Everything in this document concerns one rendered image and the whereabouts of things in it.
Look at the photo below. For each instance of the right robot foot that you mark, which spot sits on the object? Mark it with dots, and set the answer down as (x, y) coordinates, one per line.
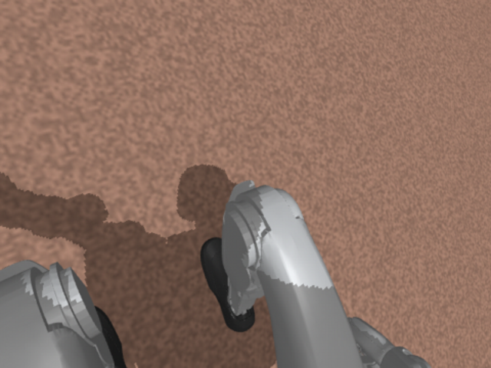
(217, 279)

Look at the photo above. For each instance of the right robot hand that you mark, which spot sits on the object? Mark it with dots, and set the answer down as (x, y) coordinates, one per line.
(372, 344)

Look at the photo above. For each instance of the left robot foot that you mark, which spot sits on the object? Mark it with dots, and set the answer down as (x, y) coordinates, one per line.
(112, 339)

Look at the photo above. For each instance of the right robot arm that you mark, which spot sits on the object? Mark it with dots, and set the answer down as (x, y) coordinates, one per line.
(400, 357)

